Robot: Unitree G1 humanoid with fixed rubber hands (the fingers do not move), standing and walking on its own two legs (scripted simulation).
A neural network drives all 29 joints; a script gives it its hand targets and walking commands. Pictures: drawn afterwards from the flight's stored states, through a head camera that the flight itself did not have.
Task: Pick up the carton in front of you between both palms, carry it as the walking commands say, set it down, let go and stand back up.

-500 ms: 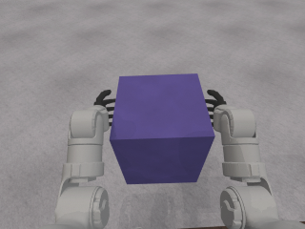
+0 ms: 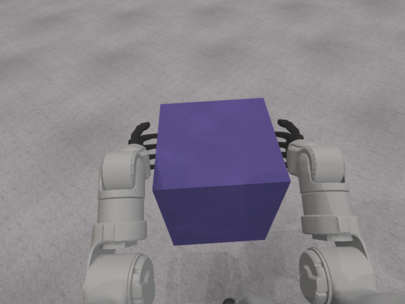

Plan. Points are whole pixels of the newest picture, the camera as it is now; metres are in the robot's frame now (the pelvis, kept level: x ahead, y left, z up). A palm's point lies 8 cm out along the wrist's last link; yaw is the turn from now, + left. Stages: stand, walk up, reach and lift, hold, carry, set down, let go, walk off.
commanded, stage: carry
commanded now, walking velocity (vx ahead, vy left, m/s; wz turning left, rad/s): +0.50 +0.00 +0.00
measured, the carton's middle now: (215, 176) +0.36 -0.01 +0.04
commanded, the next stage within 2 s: hold in 1.94 s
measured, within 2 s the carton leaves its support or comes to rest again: neither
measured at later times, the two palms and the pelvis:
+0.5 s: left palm (135, 73) +0.62 +0.17 +0.13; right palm (251, 70) +0.61 -0.13 +0.13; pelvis +0.27 +0.03 +0.01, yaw -2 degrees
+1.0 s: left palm (146, 71) +0.65 +0.15 +0.12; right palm (256, 68) +0.64 -0.15 +0.11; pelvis +0.40 +0.01 +0.02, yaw -1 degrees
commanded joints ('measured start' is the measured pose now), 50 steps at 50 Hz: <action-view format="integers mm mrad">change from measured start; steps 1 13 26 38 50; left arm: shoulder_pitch -578 -686 -403 11 71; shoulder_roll -1046 -1049 -1083 -1041 -995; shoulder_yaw -608 -720 -674 -815 -774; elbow -60 -272 -205 -566 -384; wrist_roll -423 -556 -432 -368 -355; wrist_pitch -18 2 76 49 52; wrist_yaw -242 -259 -282 -269 -313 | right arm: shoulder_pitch -745 -666 -401 3 17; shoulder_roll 1153 1064 1108 1091 1045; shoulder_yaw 656 679 648 777 778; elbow -140 -304 -249 -561 -438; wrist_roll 429 345 327 315 279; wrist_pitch -12 -12 62 43 51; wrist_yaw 264 170 251 296 306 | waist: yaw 86 74 3 16 20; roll -169 -118 151 29 -51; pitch -537 -407 -548 -460 -240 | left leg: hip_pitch -548 -602 613 91 14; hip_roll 42 131 456 226 214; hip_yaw -97 -1 -266 30 2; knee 400 -63 -575 -617 -549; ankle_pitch -18 268 1598 614 571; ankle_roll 2 -43 222 10 -29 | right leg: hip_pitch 844 689 -29 461 312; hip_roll -392 -280 -48 -237 -238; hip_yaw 652 313 156 129 126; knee -129 -189 487 -136 -77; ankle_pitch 126 402 -464 228 292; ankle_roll -194 -83 177 160 125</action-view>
